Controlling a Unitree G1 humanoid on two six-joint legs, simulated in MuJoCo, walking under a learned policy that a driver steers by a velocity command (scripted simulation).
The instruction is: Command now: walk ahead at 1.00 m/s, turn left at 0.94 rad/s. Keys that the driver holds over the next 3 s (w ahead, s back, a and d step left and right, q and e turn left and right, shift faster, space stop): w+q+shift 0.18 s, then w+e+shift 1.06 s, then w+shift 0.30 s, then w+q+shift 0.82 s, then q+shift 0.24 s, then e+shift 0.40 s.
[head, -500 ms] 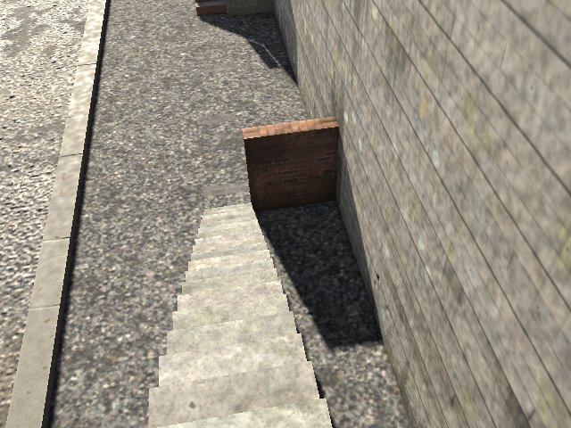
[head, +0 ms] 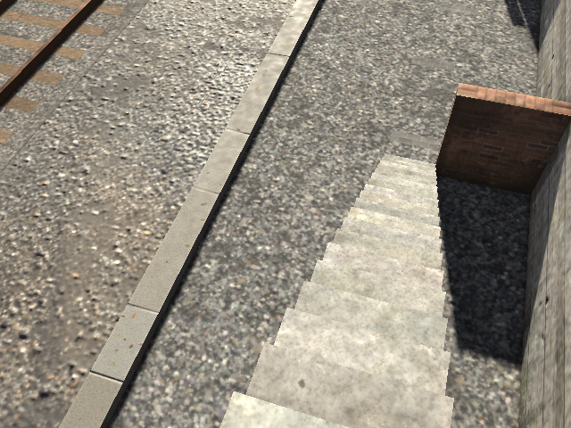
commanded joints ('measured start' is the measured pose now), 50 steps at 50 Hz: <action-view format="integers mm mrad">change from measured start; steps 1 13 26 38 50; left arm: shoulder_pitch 275 229 -28 -252 153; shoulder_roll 124 60 24 83 153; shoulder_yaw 60 -30 30 126 149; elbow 78 96 -4 -134 -12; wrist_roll -24 -70 64 -31 -21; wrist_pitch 12 -17 -12 183 77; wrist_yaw -7 -112 87 36 36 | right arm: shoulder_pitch -109 -83 -45 152 88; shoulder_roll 11 -24 -148 -96 -167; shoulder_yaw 37 38 -2 44 88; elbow -139 -338 -125 81 31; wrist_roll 8 7 -47 -5 0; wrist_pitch -56 65 -54 -30 23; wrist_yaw -14 -30 6 1 -69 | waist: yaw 106 -107 -56 -216 -75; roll -79 84 129 167 -4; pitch -40 152 -124 95 3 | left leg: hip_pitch -504 -777 30 270 -164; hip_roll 178 163 586 660 381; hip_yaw -199 -67 -339 -78 424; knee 40 1116 -158 -10 829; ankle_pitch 520 126 806 161 -100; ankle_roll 126 -21 31 -109 -260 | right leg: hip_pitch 421 326 -171 -322 924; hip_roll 124 -175 151 67 107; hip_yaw -72 356 54 94 -19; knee -351 -623 301 -329 -906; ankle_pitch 551 884 144 559 1237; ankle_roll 34 -117 -98 -197 -50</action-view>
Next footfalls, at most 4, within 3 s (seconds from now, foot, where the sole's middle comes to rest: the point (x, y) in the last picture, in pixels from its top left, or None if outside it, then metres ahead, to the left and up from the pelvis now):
0.16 right None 0.21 -0.12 -0.91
0.40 left None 0.33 0.18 -0.91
1.04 right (359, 407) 0.67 -0.16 -1.29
1.38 left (334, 346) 0.96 -0.10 -1.48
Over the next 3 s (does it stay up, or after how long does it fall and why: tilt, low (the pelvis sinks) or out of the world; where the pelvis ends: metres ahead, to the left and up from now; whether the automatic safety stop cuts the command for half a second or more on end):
stays up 1.70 -0.37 -1.33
